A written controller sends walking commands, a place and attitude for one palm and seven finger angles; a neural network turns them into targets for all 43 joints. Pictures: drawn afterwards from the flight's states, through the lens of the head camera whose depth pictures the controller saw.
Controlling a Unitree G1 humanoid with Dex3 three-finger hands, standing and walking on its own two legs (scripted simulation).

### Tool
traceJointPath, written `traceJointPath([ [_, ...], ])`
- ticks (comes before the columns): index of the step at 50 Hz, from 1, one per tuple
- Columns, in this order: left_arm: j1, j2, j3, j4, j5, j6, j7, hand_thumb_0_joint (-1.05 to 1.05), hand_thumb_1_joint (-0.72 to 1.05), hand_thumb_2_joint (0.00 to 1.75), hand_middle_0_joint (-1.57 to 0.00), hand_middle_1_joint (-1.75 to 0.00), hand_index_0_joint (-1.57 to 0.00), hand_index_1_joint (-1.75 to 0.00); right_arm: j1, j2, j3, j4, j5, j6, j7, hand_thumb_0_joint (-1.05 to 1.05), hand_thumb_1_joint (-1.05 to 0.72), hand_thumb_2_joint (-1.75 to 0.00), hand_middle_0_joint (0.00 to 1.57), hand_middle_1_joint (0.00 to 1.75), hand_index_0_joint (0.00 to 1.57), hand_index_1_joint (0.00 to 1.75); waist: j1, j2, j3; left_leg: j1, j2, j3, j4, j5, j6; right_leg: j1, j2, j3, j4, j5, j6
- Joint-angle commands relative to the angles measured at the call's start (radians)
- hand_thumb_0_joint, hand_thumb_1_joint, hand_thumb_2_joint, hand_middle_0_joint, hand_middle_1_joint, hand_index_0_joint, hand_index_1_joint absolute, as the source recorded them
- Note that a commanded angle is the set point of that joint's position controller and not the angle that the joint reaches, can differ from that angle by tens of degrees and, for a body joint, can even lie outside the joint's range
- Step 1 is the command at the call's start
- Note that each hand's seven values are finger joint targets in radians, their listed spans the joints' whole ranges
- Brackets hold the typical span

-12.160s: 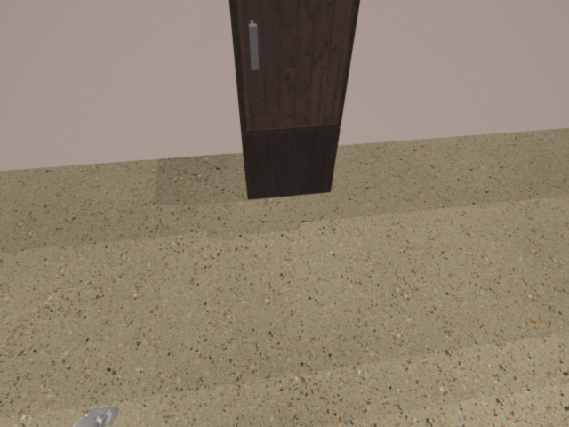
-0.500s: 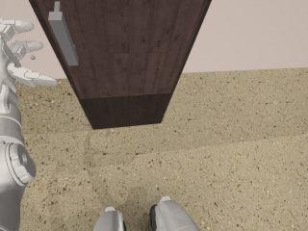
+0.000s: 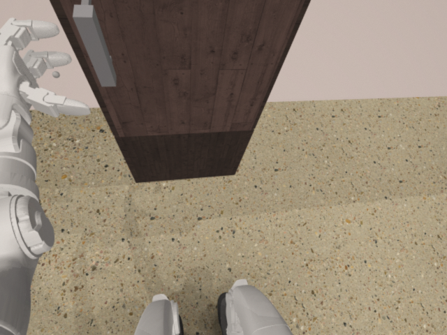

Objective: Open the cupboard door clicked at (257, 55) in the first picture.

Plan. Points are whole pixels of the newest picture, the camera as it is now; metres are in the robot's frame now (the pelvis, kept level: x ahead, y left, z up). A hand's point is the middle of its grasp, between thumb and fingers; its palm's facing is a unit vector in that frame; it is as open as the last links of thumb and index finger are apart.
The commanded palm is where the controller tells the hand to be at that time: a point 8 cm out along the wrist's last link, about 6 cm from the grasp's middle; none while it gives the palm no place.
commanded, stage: slide the fingers in behind the handle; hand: left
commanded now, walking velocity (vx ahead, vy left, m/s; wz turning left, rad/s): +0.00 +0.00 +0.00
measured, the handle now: (98, 41) +0.60 +0.15 +0.08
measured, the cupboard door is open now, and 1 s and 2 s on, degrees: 0 0 0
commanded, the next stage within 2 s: close the thumb around the handle in 1.68 s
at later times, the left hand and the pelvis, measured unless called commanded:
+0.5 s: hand (78, 69) +0.55 +0.18 +0.08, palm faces +0.02 -1.00 -0.02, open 14.0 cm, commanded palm +0.52 +0.22 +0.08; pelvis +0.00 +0.00 +0.00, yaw +0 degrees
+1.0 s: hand (100, 72) +0.54 +0.15 +0.07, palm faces +0.02 -1.00 -0.01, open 14.0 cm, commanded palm +0.52 +0.19 +0.08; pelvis +0.00 -0.01 +0.00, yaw +0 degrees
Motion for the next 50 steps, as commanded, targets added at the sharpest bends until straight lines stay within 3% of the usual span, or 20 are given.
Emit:
traceJointPath([
  [1, -0.459, 0.275, 0.038, -0.23, -0.024, -0.071, -0.009, 0.0, -0.5, 0.3, -0.3, -1.2, -0.3, -1.2, 0.212, -0.205, -0.07, -0.029, -0.002, -0.014, -0.014, 0.0, -0.9, -0.9, 0.2, 0.3, 0.2, 0.3, -0.004, 0.181, -0.55, 0.376, 0.002, -0.085, -0.107, 0.489, -0.021, 0.239, 0.018, 0.048, -0.078, 0.31, -0.002],
  [2, -0.473, 0.231, 0.005, -0.228, -0.03, -0.073, -0.012, 0.0, -0.5, 0.3, -0.3, -1.2, -0.3, -1.2, 0.217, -0.201, -0.069, -0.027, -0.001, -0.015, -0.013, 0.0, -0.9, -0.9, 0.2, 0.3, 0.2, 0.3, -0.02, 0.175, -0.538, 0.377, 0.002, -0.087, -0.104, 0.491, -0.017, 0.225, 0.021, 0.047, -0.079, 0.312, -0.003],
  [3, -0.478, 0.259, 0.026, -0.227, -0.029, -0.074, -0.011, 0.0, -0.5, 0.3, -0.3, -1.2, -0.3, -1.2, 0.222, -0.206, -0.072, -0.018, -0.003, -0.014, -0.014, 0.0, -0.9, -0.9, 0.2, 0.3, 0.2, 0.3, -0.019, 0.176, -0.54, 0.383, 0.006, -0.091, -0.103, 0.495, -0.02, 0.219, 0.02, 0.046, -0.08, 0.31, 0.0],
  [6, -0.443, 0.235, 0.011, -0.188, -0.028, -0.054, -0.013, 0.0, -0.5, 0.3, -0.3, -1.2, -0.3, -1.2, 0.229, -0.206, -0.072, -0.015, -0.002, -0.013, -0.012, 0.0, -0.9, -0.9, 0.2, 0.3, 0.2, 0.3, -0.02, 0.147, -0.503, 0.344, 0.003, -0.083, -0.11, 0.454, -0.013, 0.225, 0.02, 0.047, -0.091, 0.291, 0.001],
  [8, -0.456, 0.208, -0.005, -0.227, -0.029, -0.06, -0.01, 0.0, -0.5, 0.3, -0.3, -1.2, -0.3, -1.2, 0.236, -0.203, -0.074, -0.014, -0.006, -0.014, -0.008, 0.0, -0.9, -0.9, 0.2, 0.3, 0.2, 0.3, -0.008, 0.216, -0.549, 0.409, 0.004, -0.091, -0.112, 0.506, -0.024, 0.204, 0.02, 0.04, -0.084, 0.3, -0.005],
  [13, -0.446, 0.16, -0.021, -0.218, -0.031, -0.052, 0.02, 0.0, -0.5, 0.3, -0.3, -1.2, -0.3, -1.2, 0.242, -0.198, -0.078, -0.011, -0.009, -0.013, -0.001, 0.0, -0.9, -0.9, 0.2, 0.3, 0.2, 0.3, -0.017, 0.178, -0.51, 0.391, 0.005, -0.091, -0.113, 0.493, -0.022, 0.19, 0.023, 0.035, -0.089, 0.291, -0.002],
  [17, -0.468, 0.232, 0.033, -0.25, -0.013, -0.066, 0.059, 0.0, -0.5, 0.3, -0.3, -1.2, -0.3, -1.2, 0.245, -0.2, -0.076, -0.021, -0.012, -0.015, 0.0, 0.0, -0.9, -0.9, 0.2, 0.3, 0.2, 0.3, -0.004, 0.17, -0.528, 0.354, -0.001, -0.081, -0.111, 0.478, -0.016, 0.237, 0.021, 0.044, -0.079, 0.31, -0.005],
  [19, -0.461, 0.19, 0.002, -0.255, 0.0, -0.077, 0.072, 0.0, -0.5, 0.3, -0.3, -1.2, -0.3, -1.2, 0.242, -0.191, -0.078, -0.019, -0.013, -0.018, 0.007, 0.0, -0.9, -0.9, 0.2, 0.3, 0.2, 0.3, -0.006, 0.2, -0.536, 0.384, 0.0, -0.083, -0.107, 0.509, -0.022, 0.215, 0.02, 0.042, -0.076, 0.32, -0.004],
  [21, -0.456, 0.186, -0.002, -0.261, 0.007, -0.086, 0.082, 0.0, -0.5, 0.3, -0.3, -1.2, -0.3, -1.2, 0.237, -0.191, -0.078, -0.018, -0.016, -0.019, 0.011, 0.0, -0.9, -0.9, 0.2, 0.3, 0.2, 0.3, -0.005, 0.196, -0.526, 0.384, 0.0, -0.08, -0.107, 0.5, -0.022, 0.217, 0.02, 0.043, -0.079, 0.312, -0.003],
  [24, -0.414, 0.209, 0.035, -0.273, -0.005, -0.091, 0.085, 0.0, -0.5, 0.3, -0.3, -1.2, -0.3, -1.2, 0.239, -0.193, -0.083, -0.026, -0.013, -0.017, 0.011, 0.0, -0.9, -0.9, 0.2, 0.3, 0.2, 0.3, 0.012, 0.17, -0.579, 0.384, -0.003, -0.072, -0.105, 0.54, -0.02, 0.285, 0.021, 0.05, -0.075, 0.377, -0.003],
  [29, -0.415, 0.118, -0.032, -0.241, -0.014, -0.062, 0.073, 0.0, -0.5, 0.3, -0.3, -1.2, -0.3, -1.2, 0.236, -0.187, -0.083, -0.022, -0.007, -0.013, 0.012, 0.0, -0.9, -0.9, 0.2, 0.3, 0.2, 0.3, -0.009, 0.149, -0.507, 0.364, -0.002, -0.068, -0.117, 0.508, -0.017, 0.26, 0.02, 0.045, -0.089, 0.361, 0.001],
  [32, -0.43, 0.134, -0.013, -0.265, -0.024, -0.071, 0.076, 0.0, -0.5, 0.3, -0.3, -1.2, -0.3, -1.2, 0.236, -0.186, -0.085, -0.026, -0.008, -0.017, 0.009, 0.0, -0.9, -0.9, 0.2, 0.3, 0.2, 0.3, -0.007, 0.135, -0.529, 0.352, -0.007, -0.063, -0.112, 0.499, -0.013, 0.29, 0.021, 0.053, -0.086, 0.381, -0.003],
  [35, -0.456, 0.072, -0.06, -0.259, -0.021, -0.085, 0.083, 0.0, -0.5, 0.3, -0.3, -1.2, -0.3, -1.2, 0.23, -0.178, -0.085, -0.013, -0.009, -0.024, 0.012, 0.0, -0.9, -0.9, 0.2, 0.3, 0.2, 0.3, -0.02, 0.151, -0.5, 0.369, -0.004, -0.075, -0.113, 0.491, -0.019, 0.239, 0.019, 0.047, -0.084, 0.345, 0.0],
  [37, -0.448, 0.045, -0.07, -0.274, -0.022, -0.099, 0.091, 0.0, -0.5, 0.3, -0.3, -1.2, -0.3, -1.2, 0.232, -0.178, -0.091, -0.013, -0.012, -0.028, 0.016, 0.0, -0.9, -0.9, 0.2, 0.3, 0.2, 0.3, -0.017, 0.166, -0.53, 0.411, -0.004, -0.076, -0.102, 0.535, -0.021, 0.223, 0.02, 0.044, -0.078, 0.361, -0.004],
  [38, -0.455, 0.069, -0.053, -0.276, -0.018, -0.104, 0.099, 0.0, -0.5, 0.3, -0.3, -1.2, -0.3, -1.2, 0.232, -0.18, -0.091, -0.003, -0.014, -0.027, 0.016, 0.0, -0.9, -0.9, 0.2, 0.3, 0.2, 0.3, -0.012, 0.185, -0.541, 0.421, 0.0, -0.083, -0.1, 0.552, -0.028, 0.211, 0.017, 0.041, -0.072, 0.359, -0.003],
  [41, -0.457, 0.012, -0.088, -0.227, -0.015, -0.092, 0.116, 0.0, -0.5, 0.3, -0.3, -1.2, -0.3, -1.2, 0.229, -0.177, -0.091, 0.005, -0.016, -0.028, 0.022, 0.0, -0.9, -0.9, 0.2, 0.3, 0.2, 0.3, -0.028, 0.138, -0.496, 0.393, -0.002, -0.086, -0.1, 0.507, -0.026, 0.189, 0.018, 0.036, -0.075, 0.325, 0.0],
  [45, -0.48, 0.092, -0.032, -0.21, 0.0, -0.076, 0.143, 0.0, -0.5, 0.3, -0.3, -1.2, -0.3, -1.2, 0.223, -0.18, -0.084, -0.01, -0.014, -0.03, 0.015, 0.0, -0.9, -0.9, 0.2, 0.3, 0.2, 0.3, -0.019, 0.115, -0.495, 0.3, -0.017, -0.064, -0.101, 0.439, -0.013, 0.258, 0.011, 0.055, -0.076, 0.333, 0.002],
  [48, -0.483, 0.121, -0.011, -0.305, 0.015, -0.114, 0.163, 0.0, -0.5, 0.3, -0.3, -1.2, -0.3, -1.2, 0.223, -0.173, -0.086, -0.022, -0.019, -0.036, 0.019, 0.0, -0.9, -0.9, 0.2, 0.3, 0.2, 0.3, 0.013, 0.192, -0.607, 0.374, -0.017, -0.068, -0.093, 0.53, -0.022, 0.287, 0.01, 0.056, -0.052, 0.397, -0.005],
  [49, -0.478, 0.074, -0.043, -0.323, 0.014, -0.124, 0.165, 0.0, -0.5, 0.3, -0.3, -1.2, -0.3, -1.2, 0.218, -0.168, -0.087, -0.024, -0.022, -0.039, 0.025, 0.0, -0.9, -0.9, 0.2, 0.3, 0.2, 0.3, 0.009, 0.2, -0.622, 0.402, -0.015, -0.071, -0.09, 0.552, -0.026, 0.275, 0.011, 0.053, -0.051, 0.403, -0.004],
  [50, -0.468, 0.075, -0.038, -0.325, 0.015, -0.131, 0.168, 0.0, -0.5, 0.3, -0.3, -1.2, -0.3, -1.2, 0.218, -0.169, -0.09, -0.018, -0.023, -0.039, 0.027, 0.0, -0.9, -0.9, 0.2, 0.3, 0.2, 0.3, 0.012, 0.198, -0.622, 0.414, -0.011, -0.074, -0.087, 0.565, -0.029, 0.267, 0.013, 0.05, -0.05, 0.402, -0.005],
])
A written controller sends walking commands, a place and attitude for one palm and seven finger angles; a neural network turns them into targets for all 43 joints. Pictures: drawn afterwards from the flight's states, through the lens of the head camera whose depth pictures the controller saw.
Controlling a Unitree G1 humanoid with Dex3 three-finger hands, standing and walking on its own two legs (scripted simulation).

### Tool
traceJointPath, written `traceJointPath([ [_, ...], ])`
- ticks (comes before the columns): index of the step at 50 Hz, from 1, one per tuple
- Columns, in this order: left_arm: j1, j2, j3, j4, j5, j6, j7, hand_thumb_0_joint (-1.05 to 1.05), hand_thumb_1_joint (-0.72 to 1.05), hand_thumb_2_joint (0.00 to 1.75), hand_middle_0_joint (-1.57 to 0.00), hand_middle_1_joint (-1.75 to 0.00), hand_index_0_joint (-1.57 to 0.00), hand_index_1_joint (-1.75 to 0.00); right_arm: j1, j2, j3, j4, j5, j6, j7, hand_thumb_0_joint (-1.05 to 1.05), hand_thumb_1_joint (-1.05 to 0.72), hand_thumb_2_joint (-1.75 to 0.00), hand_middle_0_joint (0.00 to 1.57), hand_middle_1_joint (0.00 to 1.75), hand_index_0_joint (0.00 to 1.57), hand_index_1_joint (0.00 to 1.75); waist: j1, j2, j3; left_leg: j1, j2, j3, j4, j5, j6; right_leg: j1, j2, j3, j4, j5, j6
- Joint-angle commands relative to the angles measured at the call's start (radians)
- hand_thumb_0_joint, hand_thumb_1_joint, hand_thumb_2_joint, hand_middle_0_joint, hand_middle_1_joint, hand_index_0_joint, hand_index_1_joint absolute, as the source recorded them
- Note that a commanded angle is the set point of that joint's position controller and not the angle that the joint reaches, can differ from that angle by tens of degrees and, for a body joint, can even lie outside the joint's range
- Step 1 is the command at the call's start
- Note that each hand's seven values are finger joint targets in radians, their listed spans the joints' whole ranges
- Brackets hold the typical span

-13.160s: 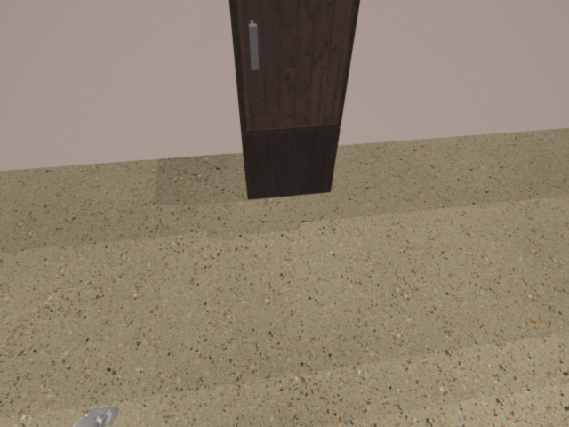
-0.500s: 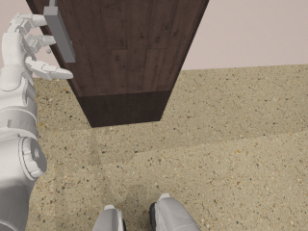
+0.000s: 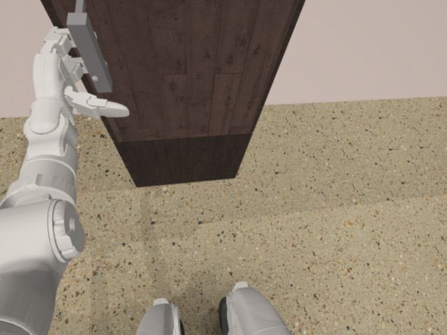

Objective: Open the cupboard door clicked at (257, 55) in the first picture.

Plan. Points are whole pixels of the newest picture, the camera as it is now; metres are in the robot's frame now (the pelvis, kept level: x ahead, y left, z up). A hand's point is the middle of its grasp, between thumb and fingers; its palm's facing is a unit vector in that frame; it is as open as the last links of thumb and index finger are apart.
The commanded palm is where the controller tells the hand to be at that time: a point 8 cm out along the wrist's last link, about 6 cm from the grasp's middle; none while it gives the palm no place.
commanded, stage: slide the fingers in behind the handle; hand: left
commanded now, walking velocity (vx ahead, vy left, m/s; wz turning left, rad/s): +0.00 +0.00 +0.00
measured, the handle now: (93, 48) +0.60 +0.16 +0.08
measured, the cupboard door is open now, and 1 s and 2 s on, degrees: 0 0 10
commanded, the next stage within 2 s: close the thumb around the handle in 0.68 s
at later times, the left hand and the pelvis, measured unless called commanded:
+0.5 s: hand (107, 79) +0.53 +0.14 +0.08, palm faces +0.02 -1.00 -0.03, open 14.0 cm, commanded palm +0.51 +0.18 +0.08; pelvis -0.01 +0.00 +0.00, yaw +0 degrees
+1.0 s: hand (103, 78) +0.54 +0.14 +0.08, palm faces +0.02 -1.00 -0.01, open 12.7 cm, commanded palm +0.51 +0.18 +0.08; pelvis +0.00 +0.00 +0.00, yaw +0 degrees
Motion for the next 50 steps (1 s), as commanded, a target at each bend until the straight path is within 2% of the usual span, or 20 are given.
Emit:
traceJointPath([
  [1, -0.447, 0.203, 0.003, -0.265, -0.008, -0.108, 0.019, 0.0, -0.5, 0.3, -0.3, -1.2, -0.3, -1.2, 0.205, -0.176, -0.065, -0.028, -0.002, -0.016, 0.003, 0.0, -0.9, -0.9, 0.2, 0.3, 0.2, 0.3, 0.01, 0.164, -0.58, 0.403, -0.009, -0.071, -0.091, 0.559, -0.019, 0.284, 0.016, 0.046, -0.075, 0.415, 0.005],
  [5, -0.413, 0.169, -0.016, -0.178, -0.016, -0.064, 0.012, 0.0, -0.5, 0.3, -0.3, -1.2, -0.3, -1.2, 0.21, -0.183, -0.068, -0.024, 0.007, -0.009, 0.0, 0.0, -0.9, -0.9, 0.2, 0.3, 0.2, 0.3, -0.004, 0.081, -0.5, 0.315, -0.014, -0.057, -0.11, 0.456, -0.007, 0.304, 0.016, 0.049, -0.098, 0.379, 0.011],
  [6, -0.439, 0.159, -0.029, -0.174, -0.021, -0.054, 0.011, 0.0, -0.5, 0.3, -0.3, -1.2, -0.3, -1.2, 0.211, -0.184, -0.066, -0.024, 0.008, -0.009, -0.002, 0.0, -0.9, -0.9, 0.2, 0.3, 0.2, 0.3, -0.016, 0.074, -0.47, 0.298, -0.016, -0.056, -0.12, 0.42, -0.005, 0.301, 0.015, 0.05, -0.108, 0.356, 0.012],
  [12, -0.476, 0.139, -0.035, -0.183, -0.018, -0.084, 0.03, 0.0, -0.5, 0.3, -0.3, -1.2, -0.3, -1.2, 0.212, -0.176, -0.064, -0.016, 0.001, -0.027, -0.004, 0.0, -0.9, -0.9, 0.2, 0.3, 0.2, 0.3, -0.018, 0.076, -0.455, 0.288, -0.02, -0.058, -0.112, 0.39, -0.001, 0.274, 0.013, 0.055, -0.104, 0.327, 0.007],
  [14, -0.502, 0.094, -0.076, -0.182, -0.011, -0.095, 0.035, 0.0, -0.5, 0.3, -0.3, -1.2, -0.3, -1.2, 0.212, -0.175, -0.066, -0.005, -0.002, -0.032, 0.001, 0.0, -0.9, -0.9, 0.2, 0.3, 0.2, 0.3, -0.03, 0.106, -0.458, 0.315, -0.017, -0.066, -0.112, 0.384, -0.006, 0.232, 0.011, 0.049, -0.102, 0.299, 0.008],
  [17, -0.522, 0.14, -0.041, -0.202, -0.007, -0.108, 0.042, 0.0, -0.5, 0.3, -0.3, -1.2, -0.3, -1.2, 0.221, -0.184, -0.068, -0.004, -0.007, -0.035, 0.0, 0.0, -0.9, -0.9, 0.2, 0.3, 0.2, 0.3, -0.017, 0.142, -0.514, 0.349, -0.018, -0.072, -0.101, 0.425, -0.009, 0.228, 0.011, 0.048, -0.086, 0.313, 0.002],
  [18, -0.509, 0.171, -0.012, -0.199, -0.008, -0.108, 0.047, 0.0, -0.5, 0.3, -0.3, -1.2, -0.3, -1.2, 0.222, -0.185, -0.07, -0.004, -0.006, -0.033, 0.0, 0.0, -0.9, -0.9, 0.2, 0.3, 0.2, 0.3, -0.009, 0.12, -0.545, 0.344, -0.019, -0.068, -0.096, 0.438, -0.008, 0.259, 0.01, 0.052, -0.085, 0.335, 0.005],
  [22, -0.489, 0.185, -0.003, -0.171, 0.004, -0.091, 0.055, 0.0, -0.5, 0.3, -0.3, -1.2, -0.3, -1.2, 0.22, -0.183, -0.064, -0.013, -0.004, -0.03, -0.001, 0.0, -0.9, -0.9, 0.2, 0.3, 0.2, 0.3, -0.003, 0.101, -0.514, 0.3, -0.023, -0.063, -0.101, 0.426, -0.004, 0.281, 0.009, 0.053, -0.083, 0.346, 0.005],
  [23, -0.514, 0.157, -0.037, -0.198, 0.009, -0.093, 0.055, 0.0, -0.5, 0.3, -0.3, -1.2, -0.3, -1.2, 0.214, -0.178, -0.063, -0.015, -0.003, -0.029, 0.001, 0.0, -0.9, -0.9, 0.2, 0.3, 0.2, 0.3, -0.013, 0.12, -0.52, 0.309, -0.022, -0.061, -0.102, 0.423, -0.004, 0.276, 0.009, 0.055, -0.086, 0.345, 0.008],
  [26, -0.496, 0.185, -0.007, -0.224, 0.004, -0.102, 0.059, 0.0, -0.5, 0.3, -0.3, -1.2, -0.3, -1.2, 0.212, -0.182, -0.068, -0.018, -0.003, -0.029, 0.0, 0.0, -0.9, -0.9, 0.2, 0.3, 0.2, 0.3, 0.002, 0.121, -0.555, 0.321, -0.022, -0.059, -0.1, 0.437, -0.006, 0.299, 0.01, 0.058, -0.086, 0.361, 0.006],
  [28, -0.489, 0.157, -0.019, -0.191, -0.008, -0.099, 0.055, 0.0, -0.5, 0.3, -0.3, -1.2, -0.3, -1.2, 0.211, -0.18, -0.067, -0.014, -0.001, -0.03, -0.002, 0.0, -0.9, -0.9, 0.2, 0.3, 0.2, 0.3, -0.01, 0.094, -0.525, 0.307, -0.023, -0.056, -0.101, 0.422, -0.004, 0.296, 0.012, 0.06, -0.094, 0.357, 0.009],
  [30, -0.498, 0.204, 0.009, -0.178, -0.008, -0.092, 0.053, 0.0, -0.5, 0.3, -0.3, -1.2, -0.3, -1.2, 0.209, -0.186, -0.064, -0.012, 0.001, -0.03, -0.005, 0.0, -0.9, -0.9, 0.2, 0.3, 0.2, 0.3, -0.014, 0.073, -0.488, 0.259, -0.023, -0.051, -0.106, 0.376, 0.0, 0.31, 0.01, 0.065, -0.101, 0.333, 0.012],
  [31, -0.498, 0.188, -0.008, -0.162, -0.006, -0.085, 0.049, 0.0, -0.5, 0.3, -0.3, -1.2, -0.3, -1.2, 0.209, -0.184, -0.062, -0.014, 0.003, -0.031, -0.005, 0.0, -0.9, -0.9, 0.2, 0.3, 0.2, 0.3, -0.017, 0.065, -0.475, 0.238, -0.027, -0.049, -0.109, 0.354, 0.002, 0.316, 0.01, 0.068, -0.104, 0.322, 0.012],
  [32, -0.513, 0.227, 0.024, -0.185, -0.005, -0.093, 0.051, 0.0, -0.5, 0.3, -0.3, -1.2, -0.3, -1.2, 0.213, -0.188, -0.063, -0.017, 0.0, -0.033, -0.009, 0.0, -0.9, -0.9, 0.2, 0.3, 0.2, 0.3, -0.011, 0.077, -0.501, 0.257, -0.026, -0.052, -0.105, 0.374, 0.004, 0.32, 0.01, 0.069, -0.096, 0.336, 0.009],
  [33, -0.517, 0.21, 0.002, -0.208, 0.0, -0.099, 0.048, 0.0, -0.5, 0.3, -0.3, -1.2, -0.3, -1.2, 0.211, -0.181, -0.062, -0.019, 0.001, -0.034, -0.007, 0.0, -0.9, -0.9, 0.2, 0.3, 0.2, 0.3, -0.005, 0.126, -0.535, 0.286, -0.026, -0.052, -0.105, 0.399, -0.001, 0.315, 0.008, 0.069, -0.091, 0.349, 0.009],
  [36, -0.466, 0.209, 0.012, -0.225, -0.003, -0.108, 0.04, 0.0, -0.5, 0.3, -0.3, -1.2, -0.3, -1.2, 0.214, -0.181, -0.067, -0.017, -0.002, -0.034, -0.003, 0.0, -0.9, -0.9, 0.2, 0.3, 0.2, 0.3, 0.009, 0.137, -0.567, 0.337, -0.02, -0.055, -0.099, 0.472, -0.009, 0.316, 0.01, 0.06, -0.083, 0.396, 0.006],
  [39, -0.452, 0.128, -0.046, -0.187, -0.013, -0.094, 0.028, 0.0, -0.5, 0.3, -0.3, -1.2, -0.3, -1.2, 0.213, -0.181, -0.067, -0.011, 0.0, -0.03, 0.0, 0.0, -0.9, -0.9, 0.2, 0.3, 0.2, 0.3, -0.013, 0.114, -0.514, 0.346, -0.015, -0.062, -0.104, 0.464, -0.01, 0.267, 0.013, 0.049, -0.091, 0.369, 0.008],
  [41, -0.43, 0.141, -0.033, -0.169, -0.019, -0.076, 0.024, 0.0, -0.39, 0.35, -0.31, -1.21, -0.31, -1.21, 0.215, -0.186, -0.07, -0.015, 0.004, -0.025, 0.0, 0.0, -0.9, -0.9, 0.2, 0.3, 0.2, 0.3, -0.004, 0.09, -0.487, 0.312, -0.019, -0.058, -0.114, 0.426, -0.007, 0.287, 0.014, 0.051, -0.102, 0.347, 0.007],
  [45, -0.495, 0.143, -0.032, -0.152, -0.021, -0.068, 0.035, 0.0, -0.16, 0.44, -0.32, -1.24, -0.32, -1.24, 0.215, -0.184, -0.067, -0.007, 0.003, -0.027, -0.007, 0.0, -0.9, -0.9, 0.2, 0.3, 0.2, 0.3, -0.026, 0.068, -0.452, 0.277, -0.021, -0.061, -0.111, 0.379, -0.002, 0.264, 0.012, 0.053, -0.105, 0.312, 0.011],
  [50, -0.487, 0.167, -0.017, -0.188, -0.005, -0.095, 0.047, 0.0, 0.12, 0.56, -0.34, -1.27, -0.34, -1.27, 0.214, -0.182, -0.066, -0.012, -0.004, -0.032, -0.004, 0.0, -0.9, -0.9, 0.2, 0.3, 0.2, 0.3, -0.011, 0.114, -0.516, 0.309, -0.022, -0.06, -0.094, 0.437, -0.005, 0.267, 0.009, 0.057, -0.085, 0.352, 0.007],
])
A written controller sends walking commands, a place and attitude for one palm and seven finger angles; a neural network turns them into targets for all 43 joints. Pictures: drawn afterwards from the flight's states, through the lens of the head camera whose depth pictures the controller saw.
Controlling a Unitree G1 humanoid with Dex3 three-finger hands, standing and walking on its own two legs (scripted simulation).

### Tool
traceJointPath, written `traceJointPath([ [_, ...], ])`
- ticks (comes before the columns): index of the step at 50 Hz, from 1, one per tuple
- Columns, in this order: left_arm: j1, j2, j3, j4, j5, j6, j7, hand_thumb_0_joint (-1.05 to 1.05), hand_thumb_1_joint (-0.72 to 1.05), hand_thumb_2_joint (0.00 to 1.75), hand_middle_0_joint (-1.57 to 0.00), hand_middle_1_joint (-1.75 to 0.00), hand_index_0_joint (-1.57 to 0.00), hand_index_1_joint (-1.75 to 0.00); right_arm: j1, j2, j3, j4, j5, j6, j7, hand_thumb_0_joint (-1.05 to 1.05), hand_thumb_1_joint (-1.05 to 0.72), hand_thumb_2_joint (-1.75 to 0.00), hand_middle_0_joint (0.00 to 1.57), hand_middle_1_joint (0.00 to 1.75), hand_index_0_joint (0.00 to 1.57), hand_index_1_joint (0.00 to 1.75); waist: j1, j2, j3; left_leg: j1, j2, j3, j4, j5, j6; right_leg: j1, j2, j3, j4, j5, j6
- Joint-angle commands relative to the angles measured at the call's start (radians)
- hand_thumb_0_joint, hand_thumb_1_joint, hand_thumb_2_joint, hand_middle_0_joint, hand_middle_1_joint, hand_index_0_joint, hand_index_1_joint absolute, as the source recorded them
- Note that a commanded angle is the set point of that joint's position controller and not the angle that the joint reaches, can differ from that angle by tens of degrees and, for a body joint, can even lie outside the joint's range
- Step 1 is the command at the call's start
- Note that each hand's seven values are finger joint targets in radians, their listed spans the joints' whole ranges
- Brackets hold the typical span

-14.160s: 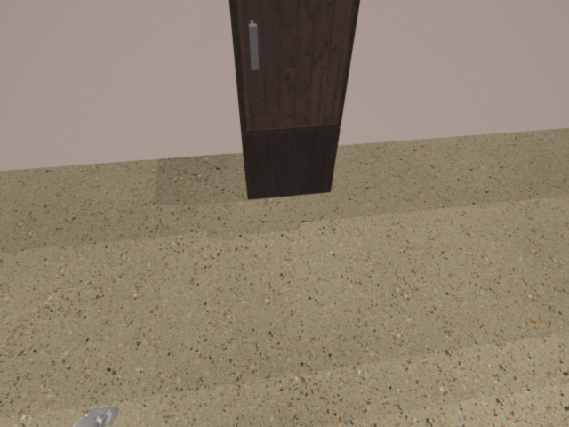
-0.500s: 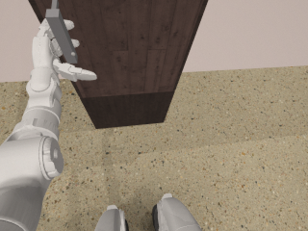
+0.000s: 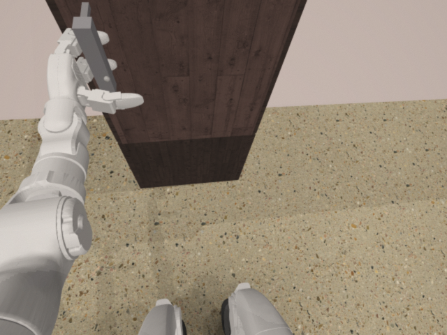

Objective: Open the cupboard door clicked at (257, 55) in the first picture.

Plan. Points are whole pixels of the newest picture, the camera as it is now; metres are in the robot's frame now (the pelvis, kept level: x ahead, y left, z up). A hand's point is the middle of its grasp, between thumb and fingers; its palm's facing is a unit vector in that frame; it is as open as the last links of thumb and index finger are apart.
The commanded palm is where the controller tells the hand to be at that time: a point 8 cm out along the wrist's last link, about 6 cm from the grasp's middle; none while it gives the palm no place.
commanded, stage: close the thumb around the handle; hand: left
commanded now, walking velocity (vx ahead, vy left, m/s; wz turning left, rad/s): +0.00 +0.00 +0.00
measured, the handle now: (98, 51) +0.60 +0.16 +0.08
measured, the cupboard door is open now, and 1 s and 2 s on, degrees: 0 10 44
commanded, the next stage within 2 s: pull the door open along its arc in 0.48 s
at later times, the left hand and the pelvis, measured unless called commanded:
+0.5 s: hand (112, 78) +0.55 +0.13 +0.07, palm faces +0.01 -1.00 -0.01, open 6.0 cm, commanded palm +0.53 +0.18 +0.08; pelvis +0.00 +0.00 +0.00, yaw -1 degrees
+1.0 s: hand (118, 108) +0.48 +0.12 +0.07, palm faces -0.01 -1.00 -0.01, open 6.2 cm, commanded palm +0.43 +0.17 +0.08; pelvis +0.02 +0.00 +0.02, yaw -2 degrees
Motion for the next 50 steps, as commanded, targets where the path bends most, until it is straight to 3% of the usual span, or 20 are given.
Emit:
traceJointPath([
  [1, -0.447, 0.201, 0.02, -0.212, 0.002, -0.084, 0.008, 0.0, 0.17, 0.59, -0.35, -1.27, -0.35, -1.27, 0.198, -0.178, -0.061, -0.033, -0.002, -0.016, -0.007, 0.0, -0.9, -0.9, 0.2, 0.3, 0.2, 0.3, -0.015, 0.108, -0.501, 0.297, -0.015, -0.058, -0.089, 0.422, -0.005, 0.267, 0.014, 0.056, -0.086, 0.345, 0.009],
  [4, -0.469, 0.197, 0.01, -0.212, 0.007, -0.084, 0.006, 0.0, 0.34, 0.66, -0.36, -1.29, -0.36, -1.29, 0.2, -0.18, -0.062, -0.032, 0.0, -0.013, -0.006, 0.0, -0.9, -0.9, 0.2, 0.3, 0.2, 0.3, -0.023, 0.112, -0.505, 0.309, -0.012, -0.065, -0.089, 0.428, -0.007, 0.252, 0.016, 0.051, -0.08, 0.34, 0.009],
  [7, -0.492, 0.201, 0.017, -0.257, 0.001, -0.09, 0.01, 0.0, 0.51, 0.73, -0.37, -1.31, -0.37, -1.31, 0.202, -0.182, -0.066, -0.038, -0.003, -0.014, -0.005, 0.0, -0.9, -0.9, 0.2, 0.3, 0.2, 0.3, -0.021, 0.142, -0.558, 0.358, -0.01, -0.07, -0.082, 0.464, -0.008, 0.243, 0.019, 0.05, -0.075, 0.352, 0.006],
  [8, -0.498, 0.237, 0.046, -0.256, -0.001, -0.091, 0.015, 0.0, 0.56, 0.76, -0.38, -1.31, -0.38, -1.31, 0.204, -0.186, -0.066, -0.032, -0.003, -0.013, -0.007, 0.0, -0.9, -0.9, 0.2, 0.3, 0.2, 0.3, -0.017, 0.12, -0.566, 0.346, -0.009, -0.072, -0.081, 0.457, -0.01, 0.258, 0.018, 0.05, -0.076, 0.35, 0.01],
  [11, -0.494, 0.206, 0.015, -0.212, 0.0, -0.073, 0.012, 0.0, 0.73, 0.83, -0.39, -1.33, -0.39, -1.33, 0.198, -0.182, -0.06, -0.031, 0.001, -0.012, -0.01, 0.0, -0.9, -0.9, 0.2, 0.3, 0.2, 0.3, -0.036, 0.091, -0.493, 0.285, -0.012, -0.064, -0.09, 0.403, -0.003, 0.265, 0.018, 0.055, -0.089, 0.332, 0.014],
  [14, -0.516, 0.216, 0.017, -0.231, 0.011, -0.077, 0.014, 0.0, 0.9, 0.9, -0.4, -1.35, -0.4, -1.35, 0.206, -0.185, -0.062, -0.027, -0.003, -0.014, -0.011, 0.0, -0.9, -0.9, 0.2, 0.3, 0.2, 0.3, -0.034, 0.132, -0.533, 0.336, -0.009, -0.073, -0.084, 0.439, -0.007, 0.234, 0.018, 0.05, -0.081, 0.333, 0.01],
  [16, -0.511, 0.214, 0.015, -0.223, 0.008, -0.076, 0.01, 0.0, 0.9, 0.9, -0.4, -1.35, -0.4, -1.35, 0.207, -0.185, -0.061, -0.024, -0.004, -0.015, -0.011, 0.0, -0.9, -0.9, 0.2, 0.3, 0.2, 0.3, -0.039, 0.121, -0.524, 0.336, -0.007, -0.075, -0.083, 0.446, -0.008, 0.234, 0.019, 0.048, -0.082, 0.336, 0.011],
  [17, -0.498, 0.225, 0.032, -0.227, 0.004, -0.08, 0.01, 0.0, 0.9, 0.9, -0.4, -1.35, -0.4, -1.35, 0.212, -0.186, -0.061, -0.027, -0.005, -0.015, -0.011, 0.0, -0.9, -0.9, 0.2, 0.3, 0.2, 0.3, -0.028, 0.133, -0.539, 0.349, -0.007, -0.076, -0.082, 0.472, -0.009, 0.237, 0.02, 0.046, -0.076, 0.352, 0.007],
  [19, -0.486, 0.199, 0.018, -0.222, -0.002, -0.075, 0.006, 0.0, 0.9, 0.9, -0.4, -1.35, -0.4, -1.35, 0.212, -0.185, -0.064, -0.024, -0.004, -0.012, -0.01, 0.0, -0.9, -0.9, 0.2, 0.3, 0.2, 0.3, -0.028, 0.137, -0.542, 0.375, -0.002, -0.081, -0.081, 0.497, -0.016, 0.216, 0.019, 0.039, -0.075, 0.354, 0.008],
  [22, -0.482, 0.248, 0.065, -0.218, -0.006, -0.069, 0.024, 0.0, 0.9, 0.9, -0.4, -1.35, -0.4, -1.35, 0.217, -0.188, -0.06, -0.033, -0.006, -0.009, -0.01, 0.0, -0.9, -0.9, 0.2, 0.3, 0.2, 0.3, -0.019, 0.11, -0.536, 0.33, -0.008, -0.074, -0.083, 0.486, -0.009, 0.258, 0.022, 0.045, -0.075, 0.371, 0.008],
  [25, -0.473, 0.207, 0.031, -0.205, 0.007, -0.067, 0.03, 0.0, 0.9, 0.9, -0.4, -1.35, -0.4, -1.35, 0.208, -0.18, -0.061, -0.033, -0.005, -0.008, -0.006, 0.0, -0.9, -0.9, 0.2, 0.3, 0.2, 0.3, -0.029, 0.096, -0.495, 0.299, -0.009, -0.064, -0.087, 0.445, -0.006, 0.256, 0.02, 0.047, -0.085, 0.355, 0.012],
  [27, -0.468, 0.238, 0.054, -0.209, 0.009, -0.07, 0.032, 0.0, 0.9, 0.9, -0.4, -1.35, -0.4, -1.35, 0.213, -0.183, -0.06, -0.039, -0.004, -0.008, -0.008, 0.0, -0.9, -0.9, 0.2, 0.3, 0.2, 0.3, -0.025, 0.078, -0.496, 0.28, -0.012, -0.063, -0.089, 0.434, -0.001, 0.279, 0.022, 0.052, -0.083, 0.359, 0.011],
  [28, -0.488, 0.262, 0.063, -0.241, 0.013, -0.077, 0.032, 0.0, 0.9, 0.9, -0.4, -1.35, -0.4, -1.35, 0.214, -0.185, -0.061, -0.039, -0.004, -0.008, -0.009, 0.0, -0.9, -0.9, 0.2, 0.3, 0.2, 0.3, -0.021, 0.091, -0.535, 0.292, -0.012, -0.062, -0.087, 0.447, -0.002, 0.294, 0.019, 0.057, -0.08, 0.375, 0.012],
  [29, -0.459, 0.249, 0.053, -0.228, 0.018, -0.077, 0.029, 0.0, 0.9, 0.9, -0.4, -1.35, -0.4, -1.35, 0.209, -0.18, -0.062, -0.042, -0.002, -0.007, -0.008, 0.0, -0.9, -0.9, 0.2, 0.3, 0.2, 0.3, -0.011, 0.116, -0.53, 0.299, -0.013, -0.059, -0.09, 0.452, -0.007, 0.291, 0.018, 0.055, -0.08, 0.374, 0.01],
  [30, -0.489, 0.16, -0.013, -0.231, 0.01, -0.074, 0.026, 0.0, 0.9, 0.9, -0.4, -1.35, -0.4, -1.35, 0.203, -0.174, -0.061, -0.039, -0.002, -0.01, -0.005, 0.0, -0.9, -0.9, 0.2, 0.3, 0.2, 0.3, -0.039, 0.108, -0.516, 0.31, -0.011, -0.063, -0.087, 0.445, -0.006, 0.256, 0.018, 0.049, -0.081, 0.363, 0.013],
  [34, -0.413, 0.187, 0.024, -0.283, 0.0, -0.089, 0.026, 0.0, 0.9, 0.9, -0.4, -1.35, -0.4, -1.35, 0.205, -0.179, -0.069, -0.046, -0.004, -0.01, 0.001, 0.0, -0.9, -0.9, 0.2, 0.3, 0.2, 0.3, 0.007, 0.142, -0.582, 0.37, -0.009, -0.062, -0.092, 0.501, -0.016, 0.285, 0.019, 0.047, -0.076, 0.39, 0.006],
  [40, -0.203, 0.123, 0.002, -0.353, -0.029, -0.08, 0.013, 0.0, 0.9, 0.9, -0.4, -1.35, -0.4, -1.35, 0.177, -0.171, -0.076, -0.082, 0.01, -0.001, 0.009, 0.0, -0.9, -0.9, 0.2, 0.3, 0.2, 0.3, 0.051, 0.078, -0.558, 0.361, -0.012, -0.043, -0.125, 0.522, -0.013, 0.37, 0.024, 0.046, -0.094, 0.443, 0.005],
  [46, 0.105, 0.034, -0.031, -0.546, -0.073, -0.069, 0.012, 0.0, 0.9, 0.9, -0.4, -1.35, -0.4, -1.35, 0.126, -0.153, -0.091, -0.137, 0.033, 0.001, 0.018, 0.0, -0.9, -0.9, 0.2, 0.3, 0.2, 0.3, 0.111, 0.007, -0.533, 0.353, -0.019, -0.009, -0.174, 0.561, -0.005, 0.51, 0.022, 0.053, -0.122, 0.546, 0.005],
  [47, 0.164, 0.022, -0.037, -0.598, -0.079, -0.072, 0.014, 0.0, 0.9, 0.9, -0.4, -1.35, -0.4, -1.35, 0.117, -0.15, -0.091, -0.149, 0.036, -0.003, 0.019, 0.0, -0.9, -0.9, 0.2, 0.3, 0.2, 0.3, 0.127, 0.031, -0.538, 0.365, -0.02, -0.006, -0.18, 0.594, -0.004, 0.527, 0.018, 0.057, -0.122, 0.572, 0.002],
  [50, 0.32, -0.069, -0.097, -0.722, -0.101, -0.064, 0.018, 0.0, 0.9, 0.9, -0.4, -1.35, -0.4, -1.35, 0.071, -0.133, -0.094, -0.17, 0.049, -0.015, 0.025, 0.0, -0.9, -0.9, 0.2, 0.3, 0.2, 0.3, 0.142, 0.009, -0.472, 0.36, -0.019, 0.012, -0.206, 0.568, -0.004, 0.553, 0.013, 0.056, -0.143, 0.58, 0.006],
])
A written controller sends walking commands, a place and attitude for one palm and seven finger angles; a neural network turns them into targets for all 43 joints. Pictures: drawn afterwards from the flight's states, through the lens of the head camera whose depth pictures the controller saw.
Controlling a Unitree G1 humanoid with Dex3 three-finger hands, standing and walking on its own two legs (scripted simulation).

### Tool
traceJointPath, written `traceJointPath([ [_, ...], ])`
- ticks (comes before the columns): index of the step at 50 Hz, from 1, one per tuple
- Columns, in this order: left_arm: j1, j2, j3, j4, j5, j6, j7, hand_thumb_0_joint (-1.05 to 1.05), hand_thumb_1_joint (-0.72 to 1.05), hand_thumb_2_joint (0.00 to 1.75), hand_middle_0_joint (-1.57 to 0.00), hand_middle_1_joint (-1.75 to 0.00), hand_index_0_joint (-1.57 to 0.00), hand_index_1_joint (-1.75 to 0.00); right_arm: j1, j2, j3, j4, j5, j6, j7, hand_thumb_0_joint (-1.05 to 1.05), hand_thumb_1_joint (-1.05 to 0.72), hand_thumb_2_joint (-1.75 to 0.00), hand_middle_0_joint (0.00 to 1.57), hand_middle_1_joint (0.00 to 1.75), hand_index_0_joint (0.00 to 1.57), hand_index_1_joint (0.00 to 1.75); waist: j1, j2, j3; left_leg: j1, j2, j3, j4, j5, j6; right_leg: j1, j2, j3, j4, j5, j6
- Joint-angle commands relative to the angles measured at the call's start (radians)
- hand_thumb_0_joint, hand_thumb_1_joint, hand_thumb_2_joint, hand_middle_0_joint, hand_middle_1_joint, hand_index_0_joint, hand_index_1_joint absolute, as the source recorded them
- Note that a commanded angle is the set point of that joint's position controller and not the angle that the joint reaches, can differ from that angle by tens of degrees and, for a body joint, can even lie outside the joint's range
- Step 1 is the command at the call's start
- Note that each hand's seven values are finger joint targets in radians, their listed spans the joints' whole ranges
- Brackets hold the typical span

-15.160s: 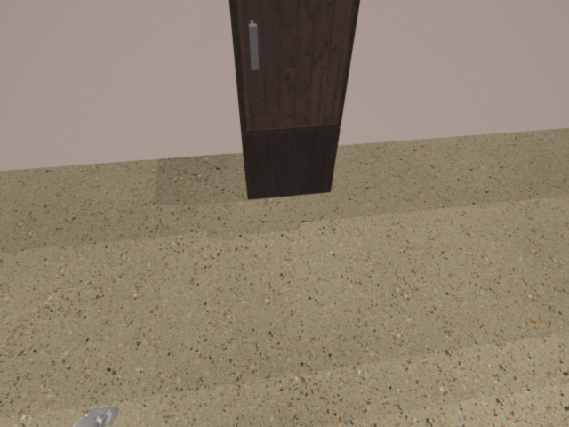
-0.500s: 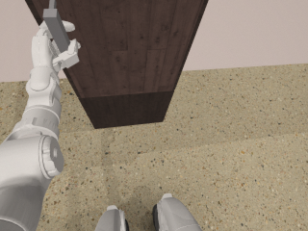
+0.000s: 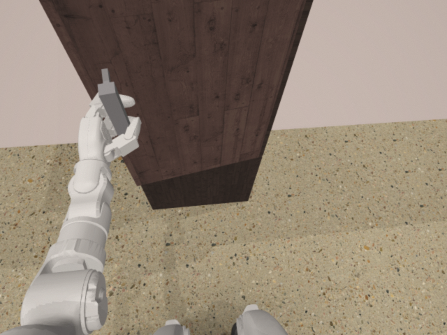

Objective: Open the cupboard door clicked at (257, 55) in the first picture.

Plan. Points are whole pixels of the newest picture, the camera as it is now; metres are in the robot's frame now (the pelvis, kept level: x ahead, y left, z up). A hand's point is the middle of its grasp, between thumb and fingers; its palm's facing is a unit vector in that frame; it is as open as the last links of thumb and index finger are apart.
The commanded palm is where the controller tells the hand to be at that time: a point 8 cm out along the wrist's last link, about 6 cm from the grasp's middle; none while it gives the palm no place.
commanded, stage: pull the door open along its arc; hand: left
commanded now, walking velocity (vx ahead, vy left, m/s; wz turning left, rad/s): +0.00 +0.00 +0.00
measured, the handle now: (118, 109) +0.51 +0.16 +0.07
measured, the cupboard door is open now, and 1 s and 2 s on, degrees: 10 44 43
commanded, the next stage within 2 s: open thumb and fingers to let go in 0.54 s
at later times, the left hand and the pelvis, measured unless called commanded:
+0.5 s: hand (201, 211) +0.31 +0.02 +0.06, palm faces +0.29 -0.96 -0.04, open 6.7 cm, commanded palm +0.24 +0.07 +0.06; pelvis +0.00 -0.04 +0.01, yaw +3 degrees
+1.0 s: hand (207, 215) +0.30 +0.01 +0.06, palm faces +0.42 -0.91 -0.05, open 9.5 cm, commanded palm +0.25 +0.04 +0.06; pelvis -0.02 -0.08 +0.00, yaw +6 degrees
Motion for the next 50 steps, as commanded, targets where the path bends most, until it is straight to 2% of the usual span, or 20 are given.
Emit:
traceJointPath([
  [1, -0.05, 0.072, -0.052, -0.379, -0.03, -0.072, -0.002, 0.0, 0.9, 0.9, -0.4, -1.35, -0.4, -1.35, 0.052, -0.144, -0.064, -0.118, 0.019, -0.045, 0.0, 0.0, -0.9, -0.9, 0.2, 0.3, 0.2, 0.3, 0.078, 0.0, -0.419, 0.216, -0.026, -0.03, -0.108, 0.553, -0.004, 0.425, -0.002, 0.004, -0.073, 0.562, 0.005],
  [2, -0.025, 0.043, 0.001, -0.425, -0.065, -0.069, 0.071, 0.0, 0.9, 0.9, -0.4, -1.35, -0.4, -1.35, 0.031, -0.13, -0.067, -0.128, 0.016, -0.052, 0.001, 0.0, -0.9, -0.9, 0.2, 0.3, 0.2, 0.3, 0.11, 0.005, -0.396, 0.215, -0.026, -0.024, -0.113, 0.563, -0.009, 0.419, 0.0, -0.005, -0.082, 0.552, 0.004],
  [4, 0.07, -0.086, -0.074, -0.48, -0.056, -0.053, 0.193, 0.0, 0.9, 0.9, -0.4, -1.35, -0.4, -1.35, -0.007, -0.113, -0.062, -0.128, 0.006, -0.069, 0.012, 0.0, -0.9, -0.9, 0.2, 0.3, 0.2, 0.3, 0.113, -0.009, -0.351, 0.225, -0.024, -0.029, -0.117, 0.532, -0.022, 0.378, -0.003, -0.024, -0.083, 0.492, 0.009],
  [5, 0.084, -0.109, -0.075, -0.527, -0.041, -0.051, 0.26, 0.0, 0.9, 0.9, -0.4, -1.35, -0.4, -1.35, -0.024, -0.107, -0.063, -0.126, 0.0, -0.074, 0.016, 0.0, -0.9, -0.9, 0.2, 0.3, 0.2, 0.3, 0.121, 0.001, -0.349, 0.229, -0.02, -0.033, -0.118, 0.535, -0.03, 0.369, -0.006, -0.03, -0.076, 0.473, 0.008],
  [7, 0.142, -0.158, -0.118, -0.584, 0.005, -0.046, 0.365, 0.0, 0.9, 0.9, -0.4, -1.35, -0.4, -1.35, -0.041, -0.101, -0.066, -0.129, -0.015, -0.085, 0.022, 0.0, -0.9, -0.9, 0.2, 0.3, 0.2, 0.3, 0.121, -0.047, -0.342, 0.234, -0.023, -0.036, -0.112, 0.525, -0.029, 0.381, -0.008, -0.032, -0.074, 0.475, 0.006],
  [9, 0.229, -0.212, -0.162, -0.647, 0.058, -0.043, 0.458, 0.0, 0.9, 0.9, -0.4, -1.35, -0.4, -1.35, -0.068, -0.086, -0.069, -0.132, -0.029, -0.092, 0.027, 0.0, -0.9, -0.9, 0.2, 0.3, 0.2, 0.3, 0.134, -0.064, -0.366, 0.231, -0.026, -0.03, -0.108, 0.522, -0.031, 0.415, -0.018, -0.023, -0.063, 0.501, 0.005],
  [10, 0.264, -0.258, -0.207, -0.69, 0.085, -0.038, 0.499, 0.0, 0.9, 0.9, -0.4, -1.35, -0.4, -1.35, -0.087, -0.076, -0.067, -0.139, -0.034, -0.095, 0.031, 0.0, -0.9, -0.9, 0.2, 0.3, 0.2, 0.3, 0.142, -0.034, -0.368, 0.239, -0.027, -0.028, -0.11, 0.528, -0.034, 0.42, -0.023, -0.023, -0.059, 0.506, 0.002],
  [11, 0.3, -0.283, -0.23, -0.713, 0.107, -0.029, 0.538, 0.0, 0.9, 0.9, -0.4, -1.35, -0.4, -1.35, -0.103, -0.07, -0.068, -0.141, -0.038, -0.096, 0.032, 0.0, -0.9, -0.9, 0.2, 0.3, 0.2, 0.3, 0.144, -0.065, -0.369, 0.241, -0.026, -0.029, -0.108, 0.527, -0.034, 0.428, -0.026, -0.023, -0.06, 0.507, 0.001],
  [13, 0.337, -0.324, -0.276, -0.776, 0.152, -0.008, 0.611, 0.0, 0.9, 0.9, -0.4, -1.35, -0.4, -1.35, -0.138, -0.057, -0.065, -0.15, -0.049, -0.094, 0.032, 0.0, -0.9, -0.9, 0.2, 0.3, 0.2, 0.3, 0.151, -0.05, -0.371, 0.244, -0.028, -0.031, -0.109, 0.51, -0.036, 0.437, -0.031, -0.02, -0.06, 0.5, -0.002],
  [16, 0.445, -0.39, -0.339, -0.824, 0.2, 0.04, 0.682, 0.0, 0.9, 0.9, -0.4, -1.35, -0.4, -1.35, -0.206, -0.036, -0.052, -0.164, -0.055, -0.09, 0.022, 0.0, -0.9, -0.9, 0.2, 0.3, 0.2, 0.3, 0.158, -0.094, -0.319, 0.22, -0.035, -0.031, -0.12, 0.429, -0.035, 0.46, -0.039, -0.014, -0.081, 0.453, -0.004],
  [19, 0.491, -0.433, -0.411, -0.855, 0.253, 0.08, 0.703, 0.0, 0.9, 0.9, -0.4, -1.35, -0.4, -1.35, -0.252, -0.015, -0.041, -0.17, -0.064, -0.092, 0.002, 0.0, -0.9, -0.9, 0.2, 0.3, 0.2, 0.3, 0.157, -0.087, -0.289, 0.225, -0.041, -0.034, -0.12, 0.375, -0.03, 0.454, -0.046, -0.002, -0.101, 0.409, -0.006],
  [24, 0.726, -0.502, -0.476, -0.985, 0.174, 0.142, 0.672, 0.0, 0.9, 0.9, -0.4, -1.35, -0.4, -1.35, -0.328, 0.009, -0.023, -0.193, -0.042, -0.095, -0.007, 0.0, -0.9, -0.9, 0.2, 0.3, 0.2, 0.3, 0.176, -0.139, -0.278, 0.247, -0.056, -0.038, -0.137, 0.327, -0.037, 0.563, -0.072, 0.033, -0.169, 0.492, 0.017],
  [26, 0.654, -0.526, -0.51, -0.983, 0.174, 0.161, 0.678, 0.0, 0.9, 0.9, -0.4, -1.35, -0.4, -1.35, -0.342, 0.014, -0.015, -0.179, -0.042, -0.098, -0.013, 0.0, -0.9, -0.9, 0.2, 0.3, 0.2, 0.3, 0.143, -0.143, -0.218, 0.238, -0.059, -0.049, -0.127, 0.289, -0.04, 0.531, -0.087, 0.058, -0.197, 0.476, 0.029],
  [29, 0.563, -0.548, -0.539, -0.931, 0.203, 0.175, 0.693, 0.0, 0.9, 0.9, -0.4, -1.35, -0.4, -1.35, -0.354, 0.017, -0.008, -0.157, -0.05, -0.113, -0.017, 0.0, -0.9, -0.9, 0.2, 0.3, 0.2, 0.3, 0.119, -0.114, -0.152, 0.226, -0.063, -0.064, -0.109, 0.239, -0.04, 0.453, -0.102, 0.083, -0.225, 0.37, 0.034],
  [31, 0.477, -0.519, -0.512, -0.901, 0.214, 0.167, 0.707, 0.0, 0.9, 0.9, -0.4, -1.35, -0.4, -1.35, -0.351, 0.014, -0.008, -0.138, -0.058, -0.127, -0.022, 0.0, -0.9, -0.9, 0.2, 0.3, 0.2, 0.3, 0.109, -0.121, -0.161, 0.201, -0.066, -0.075, -0.089, 0.222, -0.041, 0.439, -0.118, 0.119, -0.232, 0.355, 0.044],
  [32, 0.358, -0.485, -0.487, -0.901, 0.218, 0.153, 0.72, 0.0, 0.9, 0.9, -0.4, -1.35, -0.4, -1.35, -0.35, 0.011, -0.009, -0.121, -0.056, -0.129, -0.03, 0.0, -0.9, -0.9, 0.2, 0.3, 0.2, 0.3, 0.091, -0.119, -0.166, 0.184, -0.068, -0.081, -0.08, 0.209, -0.04, 0.428, -0.125, 0.137, -0.233, 0.337, 0.046],
  [33, 0.38, -0.487, -0.471, -0.876, 0.219, 0.149, 0.727, 0.0, 0.83, 0.87, -0.4, -1.34, -0.4, -1.34, -0.351, 0.016, -0.015, -0.117, -0.063, -0.133, -0.031, 0.0, -0.9, -0.9, 0.2, 0.3, 0.2, 0.3, 0.112, -0.113, -0.194, 0.164, -0.07, -0.082, -0.076, 0.201, -0.044, 0.449, -0.132, 0.151, -0.229, 0.33, 0.049],
  [40, 0.395, -0.489, -0.489, -0.844, 0.207, 0.112, 0.677, 0.0, 0.34, 0.66, -0.36, -1.29, -0.36, -1.29, -0.318, 0.002, -0.034, -0.109, -0.057, -0.135, -0.04, 0.0, -0.9, -0.9, 0.2, 0.3, 0.2, 0.3, 0.108, -0.172, -0.302, 0.116, -0.072, -0.086, -0.073, 0.21, -0.044, 0.553, -0.161, 0.194, -0.211, 0.455, 0.069],
  [44, 0.4, -0.493, -0.502, -0.847, 0.211, 0.092, 0.658, 0.0, 0.06, 0.54, -0.34, -1.26, -0.34, -1.26, -0.303, -0.007, -0.046, -0.108, -0.055, -0.137, -0.041, 0.0, -0.9, -0.9, 0.2, 0.3, 0.2, 0.3, 0.106, -0.168, -0.31, 0.116, -0.068, -0.087, -0.077, 0.21, -0.041, 0.549, -0.161, 0.187, -0.202, 0.461, 0.066],
  [50, 0.361, -0.471, -0.479, -0.823, 0.199, 0.066, 0.657, 0.0, -0.36, 0.36, -0.31, -1.22, -0.31, -1.22, -0.311, -0.013, -0.047, -0.104, -0.052, -0.151, -0.045, 0.0, -0.9, -0.9, 0.2, 0.3, 0.2, 0.3, 0.108, -0.192, -0.266, 0.094, -0.068, -0.091, -0.077, 0.16, -0.037, 0.51, -0.163, 0.207, -0.237, 0.302, 0.062],
])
